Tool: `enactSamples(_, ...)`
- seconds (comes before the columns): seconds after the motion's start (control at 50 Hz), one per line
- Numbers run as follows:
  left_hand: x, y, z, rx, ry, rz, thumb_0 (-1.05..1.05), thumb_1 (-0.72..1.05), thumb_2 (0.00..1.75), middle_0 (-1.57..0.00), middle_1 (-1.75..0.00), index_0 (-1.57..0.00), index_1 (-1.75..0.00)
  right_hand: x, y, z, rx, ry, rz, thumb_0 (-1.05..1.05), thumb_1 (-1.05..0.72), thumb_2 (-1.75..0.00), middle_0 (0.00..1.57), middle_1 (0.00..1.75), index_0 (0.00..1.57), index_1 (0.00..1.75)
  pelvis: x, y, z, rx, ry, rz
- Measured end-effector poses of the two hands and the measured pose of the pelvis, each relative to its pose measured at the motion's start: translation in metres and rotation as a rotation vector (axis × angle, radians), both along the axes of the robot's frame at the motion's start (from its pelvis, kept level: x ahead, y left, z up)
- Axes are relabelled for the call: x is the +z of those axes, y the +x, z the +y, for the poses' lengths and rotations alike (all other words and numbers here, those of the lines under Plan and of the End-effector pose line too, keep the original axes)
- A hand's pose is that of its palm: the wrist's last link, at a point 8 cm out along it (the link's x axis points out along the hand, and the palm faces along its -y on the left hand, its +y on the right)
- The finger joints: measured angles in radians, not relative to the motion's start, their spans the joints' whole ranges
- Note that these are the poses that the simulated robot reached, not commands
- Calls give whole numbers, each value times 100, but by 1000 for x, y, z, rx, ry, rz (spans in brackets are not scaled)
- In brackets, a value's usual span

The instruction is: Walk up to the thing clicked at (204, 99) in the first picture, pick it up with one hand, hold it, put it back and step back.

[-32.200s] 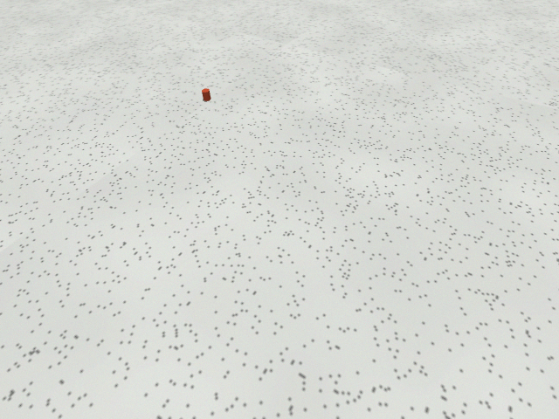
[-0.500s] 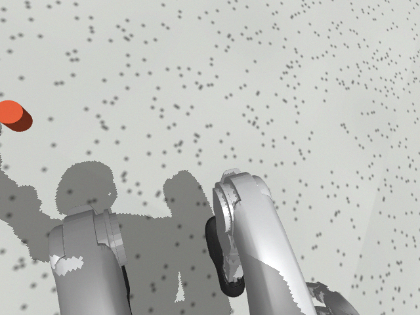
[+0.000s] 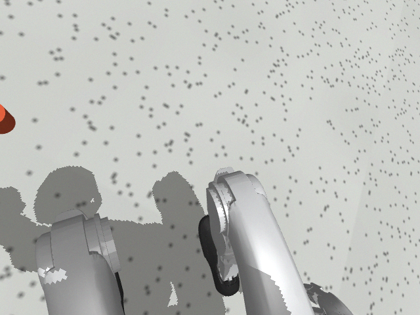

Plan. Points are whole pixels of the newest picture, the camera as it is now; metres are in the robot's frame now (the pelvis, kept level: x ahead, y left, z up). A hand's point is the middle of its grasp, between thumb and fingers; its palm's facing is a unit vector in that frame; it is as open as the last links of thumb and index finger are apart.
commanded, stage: rise first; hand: left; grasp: from above
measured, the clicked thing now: out of the picture +0.52 +0.32 -0.29
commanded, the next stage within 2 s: none
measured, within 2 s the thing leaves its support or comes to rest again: neither
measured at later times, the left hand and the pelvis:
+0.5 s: hand out of the picture +0.47 +0.36 -0.18, palm faces -0.43 -0.10 -0.90, open 14.1 cm; pelvis +0.00 +0.00 -0.01, yaw +0 degrees
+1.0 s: hand out of the picture +0.47 +0.37 -0.16, palm faces -0.44 -0.09 -0.90, open 14.0 cm; pelvis +0.00 +0.00 +0.00, yaw +0 degrees
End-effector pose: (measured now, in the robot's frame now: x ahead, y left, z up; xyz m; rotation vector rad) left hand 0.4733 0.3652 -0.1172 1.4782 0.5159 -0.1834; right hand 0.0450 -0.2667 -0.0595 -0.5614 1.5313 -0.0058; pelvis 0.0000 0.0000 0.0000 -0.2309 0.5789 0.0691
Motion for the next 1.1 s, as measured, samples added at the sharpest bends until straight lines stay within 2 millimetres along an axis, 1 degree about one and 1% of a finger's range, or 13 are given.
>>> enactSamples(0.5,-3,2,0,1,4,4,0,-54,101,-9,-103,-9,-104,-1,-7,2,20,12,-6,0,-92,-90,20,30,20,30,-5,-4,0,-6,-4,-22)
enactSamples(0.7,4,6,4,11,11,-14,0,-54,101,-9,-104,-9,-104,0,-6,1,17,12,-11,0,-92,-90,20,30,20,30,-4,-3,-1,-6,-5,-17)
enactSamples(0.88,10,5,6,12,15,4,0,-54,101,-9,-103,-9,-104,-1,-3,0,22,13,-17,0,-92,-90,20,30,20,30,-3,-4,-1,-4,-2,-18)
enactSamples(1.1,12,6,3,-15,6,1,0,-53,100,-11,-102,-11,-102,-1,-1,-1,28,5,-19,0,-91,-90,20,30,20,30,-3,-5,-1,-4,-3,-20)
